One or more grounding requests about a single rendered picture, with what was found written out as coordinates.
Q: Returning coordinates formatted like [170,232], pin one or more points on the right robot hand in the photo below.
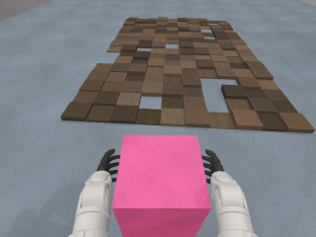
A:
[214,166]

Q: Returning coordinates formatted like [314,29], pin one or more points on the right robot forearm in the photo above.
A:
[231,209]

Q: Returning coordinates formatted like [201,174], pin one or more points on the left robot forearm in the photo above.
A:
[94,207]

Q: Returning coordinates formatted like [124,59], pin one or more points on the left robot hand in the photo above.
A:
[105,164]

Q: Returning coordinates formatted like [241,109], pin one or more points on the carton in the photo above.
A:
[161,188]

